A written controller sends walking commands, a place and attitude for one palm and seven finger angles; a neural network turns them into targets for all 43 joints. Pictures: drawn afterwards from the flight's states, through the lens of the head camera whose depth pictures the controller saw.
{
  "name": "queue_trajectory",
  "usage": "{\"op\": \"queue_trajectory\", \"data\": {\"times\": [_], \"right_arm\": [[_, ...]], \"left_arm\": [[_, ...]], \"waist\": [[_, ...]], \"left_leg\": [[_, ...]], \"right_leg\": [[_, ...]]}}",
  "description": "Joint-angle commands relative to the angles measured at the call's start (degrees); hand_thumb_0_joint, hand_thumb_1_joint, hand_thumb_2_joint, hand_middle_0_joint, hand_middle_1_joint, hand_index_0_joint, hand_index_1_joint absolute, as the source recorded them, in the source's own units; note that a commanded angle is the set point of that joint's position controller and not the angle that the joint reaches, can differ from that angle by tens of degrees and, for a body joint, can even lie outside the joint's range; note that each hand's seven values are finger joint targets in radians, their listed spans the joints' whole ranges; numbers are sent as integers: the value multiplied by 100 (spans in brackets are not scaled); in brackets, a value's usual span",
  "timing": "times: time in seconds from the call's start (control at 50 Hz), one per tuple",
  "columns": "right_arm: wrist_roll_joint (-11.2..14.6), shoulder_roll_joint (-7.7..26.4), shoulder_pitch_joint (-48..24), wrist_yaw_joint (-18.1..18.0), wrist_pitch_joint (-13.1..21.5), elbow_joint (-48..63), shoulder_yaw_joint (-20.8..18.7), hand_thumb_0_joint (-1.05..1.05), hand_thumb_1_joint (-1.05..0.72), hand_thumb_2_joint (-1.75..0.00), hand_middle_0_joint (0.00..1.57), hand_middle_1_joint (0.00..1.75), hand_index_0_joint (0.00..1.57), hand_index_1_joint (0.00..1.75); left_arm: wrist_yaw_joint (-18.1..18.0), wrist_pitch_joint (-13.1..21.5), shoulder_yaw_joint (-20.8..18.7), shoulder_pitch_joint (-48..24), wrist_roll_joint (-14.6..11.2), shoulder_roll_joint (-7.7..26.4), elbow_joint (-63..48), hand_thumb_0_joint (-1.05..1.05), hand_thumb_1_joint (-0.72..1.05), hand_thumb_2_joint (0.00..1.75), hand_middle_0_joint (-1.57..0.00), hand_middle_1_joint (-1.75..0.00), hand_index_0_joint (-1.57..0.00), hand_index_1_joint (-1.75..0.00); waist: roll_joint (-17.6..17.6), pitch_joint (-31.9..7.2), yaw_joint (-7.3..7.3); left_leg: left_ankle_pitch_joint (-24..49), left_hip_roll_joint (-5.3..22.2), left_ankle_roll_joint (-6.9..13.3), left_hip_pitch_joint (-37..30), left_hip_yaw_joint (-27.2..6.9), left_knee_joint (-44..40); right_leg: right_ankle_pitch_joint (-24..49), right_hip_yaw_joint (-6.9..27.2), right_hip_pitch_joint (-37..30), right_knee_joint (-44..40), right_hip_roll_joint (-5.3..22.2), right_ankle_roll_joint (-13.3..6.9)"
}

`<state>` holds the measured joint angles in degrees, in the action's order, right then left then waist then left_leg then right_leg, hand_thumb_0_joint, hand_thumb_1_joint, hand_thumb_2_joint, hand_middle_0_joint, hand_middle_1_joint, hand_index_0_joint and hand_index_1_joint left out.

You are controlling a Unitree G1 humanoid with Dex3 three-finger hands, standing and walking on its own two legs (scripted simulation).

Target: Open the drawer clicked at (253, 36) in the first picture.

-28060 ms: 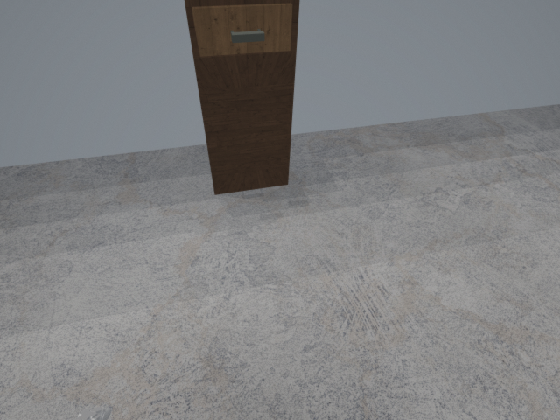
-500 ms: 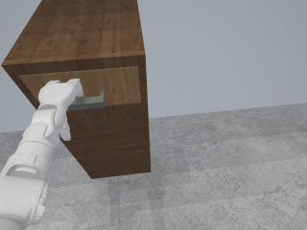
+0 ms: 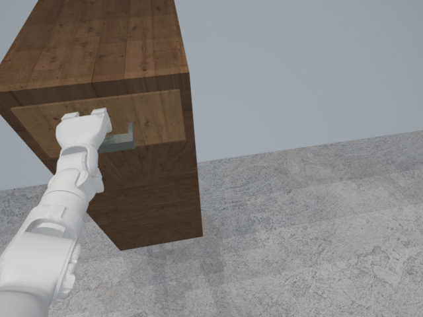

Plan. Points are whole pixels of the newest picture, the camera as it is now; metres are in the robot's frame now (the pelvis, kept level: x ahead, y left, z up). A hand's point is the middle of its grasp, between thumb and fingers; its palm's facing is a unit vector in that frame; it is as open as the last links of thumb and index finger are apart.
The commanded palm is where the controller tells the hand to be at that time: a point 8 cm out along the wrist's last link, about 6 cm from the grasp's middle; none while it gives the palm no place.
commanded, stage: lower the fingers behind the handle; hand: left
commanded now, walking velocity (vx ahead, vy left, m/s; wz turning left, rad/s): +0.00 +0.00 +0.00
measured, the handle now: (108, 136) +0.50 +0.23 +0.04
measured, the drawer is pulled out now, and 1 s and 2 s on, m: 0.00 0.00 0.02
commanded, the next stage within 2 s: close the thumb around the handle in 0.82 s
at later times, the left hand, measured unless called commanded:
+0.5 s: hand (94, 162) +0.44 +0.25 +0.02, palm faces -0.02 -0.02 -1.00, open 13.9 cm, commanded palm +0.43 +0.24 +0.08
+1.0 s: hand (94, 162) +0.44 +0.25 +0.02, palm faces -0.02 -0.03 -1.00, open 13.8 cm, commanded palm +0.42 +0.24 +0.08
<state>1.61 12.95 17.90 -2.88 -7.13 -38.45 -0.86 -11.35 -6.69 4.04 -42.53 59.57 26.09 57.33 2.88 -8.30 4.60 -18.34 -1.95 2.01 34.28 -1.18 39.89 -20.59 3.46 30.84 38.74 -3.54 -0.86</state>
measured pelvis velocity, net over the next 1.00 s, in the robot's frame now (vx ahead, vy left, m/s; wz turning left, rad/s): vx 0.00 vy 0.01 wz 0.01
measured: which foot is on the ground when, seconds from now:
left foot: down 0.00-1.00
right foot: down 0.00-1.00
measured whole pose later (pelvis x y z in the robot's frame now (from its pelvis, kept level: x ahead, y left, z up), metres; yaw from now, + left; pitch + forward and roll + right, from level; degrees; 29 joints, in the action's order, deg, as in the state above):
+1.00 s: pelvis +0.00 +0.01 -0.01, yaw +0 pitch +16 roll -2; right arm 0.4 14.1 18.7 -1.7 -4.9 -40.6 -3.5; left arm -18.7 -2.2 2.9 -38.5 60.7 25.3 54.6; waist 2.7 -9.3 3.8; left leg -21.1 -1.9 2.2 40.6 -2.0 45.8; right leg -22.9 2.3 36.1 42.9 -3.9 -0.7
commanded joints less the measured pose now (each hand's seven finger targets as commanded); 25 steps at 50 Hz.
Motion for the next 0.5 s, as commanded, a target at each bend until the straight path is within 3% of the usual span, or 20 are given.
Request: {"op": "queue_trajectory", "data": {"times": [0.0, 0.04, 0.12, 0.16, 0.2, 0.22, 0.26, 0.28, 0.32, 0.34, 0.36, 0.4, 0.44, 0.48], "right_arm": [[-36, 957, 293, -157, 228, 560, -422, 0, -90, -90, 20, 30, 20, 30], [-25, 926, 362, -112, 273, 535, -453, 0, -90, -90, 20, 30, 20, 30], [-24, 993, 485, -38, 313, 406, -508, 0, -90, -90, 20, 30, 20, 30], [-18, 967, 501, 15, 332, 354, -533, 0, -90, -90, 20, 30, 20, 30], [-21, 993, 534, 46, 320, 295, -525, 0, -90, -90, 20, 30, 20, 30], [-38, 1013, 570, 55, 318, 255, -544, 0, -90, -90, 20, 30, 20, 30], [-36, 1010, 571, 57, 322, 243, -549, 0, -90, -90, 20, 30, 20, 30], [-54, 1011, 573, 49, 327, 253, -550, 0, -90, -90, 20, 30, 20, 30], [-93, 1019, 567, 16, 343, 261, -570, 0, -90, -90, 20, 30, 20, 30], [-101, 987, 575, 14, 359, 278, -568, 0, -90, -90, 20, 30, 20, 30], [-112, 973, 578, 16, 366, 259, -579, 0, -90, -90, 20, 30, 20, 30], [-125, 961, 580, 41, 371, 173, -572, 0, -90, -90, 20, 30, 20, 30], [-115, 989, 579, 52, 365, 188, -570, 0, -90, -90, 20, 30, 20, 30], [-109, 974, 541, 49, 362, 226, -559, 0, -90, -90, 20, 30, 20, 30]], "left_arm": [[-112, 735, -348, -2082, 82, 1364, -1369, 0, -50, 30, -30, -120, -30, -120], [-199, 810, -183, -1801, 61, 1038, -1217, 0, -50, 30, -30, -120, -30, -120], [-515, 826, -355, -2028, 44, 1201, -1251, 0, -50, 30, -30, -120, -30, -120], [-662, 704, -226, -2047, 72, 1001, -1158, 0, -50, 30, -30, -120, -30, -120], [-757, 546, -186, -2232, 122, 1034, -1040, 0, -50, 30, -30, -120, -30, -120], [-774, 491, -221, -2324, 109, 1050, -1008, 0, -50, 30, -30, -120, -30, -120], [-784, 432, -157, -2455, 113, 1019, -1089, 0, -50, 30, -30, -120, -30, -120], [-796, 454, -296, -2466, 117, 1171, -1191, 0, -50, 30, -30, -120, -30, -120], [-807, 577, -417, -2712, 111, 1316, -1527, 0, -50, 30, -30, -120, -30, -120], [-835, 660, -422, -2647, 130, 1292, -1668, 0, -50, 30, -30, -120, -30, -120], [-891, 674, -426, -2483, 159, 1218, -1620, 0, -50, 30, -30, -120, -30, -120], [-930, 568, -192, -2330, 256, 896, -1294, 0, -50, 30, -30, -120, -30, -120], [-950, 535, -359, -2215, 236, 1089, -1252, 0, -50, 30, -30, -120, -30, -120], [-959, 490, -315, -2260, 144, 1031, -1363, 0, -50, 30, -30, -120, -30, -120]], "waist": [[-118, -1597, -52], [-143, -1444, -11], [-204, -1538, 26], [10, -1559, 42], [6, -1575, 87], [-90, -1699, 112], [80, -1866, 124], [127, -2074, 60], [166, -2410, 93], [422, -2530, 35], [383, -2529, 32], [349, -2170, 111], [153, -2126, 64], [153, -2170, 68]], "left_leg": [[1491, 66, 97, -1207, 129, -177], [1437, 72, 83, -1163, 115, -135], [1369, 75, 56, -1010, 62, -46], [1376, 75, 44, -1080, 77, 3], [1344, 74, 33, -1022, 50, 32], [1415, 70, 42, -1015, 45, 59], [1473, 80, 36, -1147, 41, 102], [1627, 71, 40, -1190, 52, 140], [1873, 88, 40, -1346, 11, 237], [2056, 85, 24, -1468, 13, 267], [2217, 109, 9, -1550, -21, 306], [2128, 139, -11, -1408, -12, 331], [2073, 138, -2, -1287, -17, 300], [2030, 123, 9, -1317, -11, 278]], "right_leg": [[1504, -279, -283, -396, 21, -133], [1378, -332, -76, -390, -3, -131], [1275, -345, 78, -296, -25, -159], [1220, -372, 266, -251, -41, -164], [1167, -388, 355, -221, -53, -168], [1240, -390, 282, -217, -58, -168], [1264, -376, 341, -175, -57, -162], [1433, -356, 211, -135, -56, -166], [1634, -349, 137, -48, -65, -160], [1716, -351, 151, 10, -70, -168], [1727, -397, 245, 50, -91, -175], [1570, -452, 532, 40, -109, -165], [1589, -441, 410, 22, -114, -164], [1604, -440, 325, 2, -112, -160]]}}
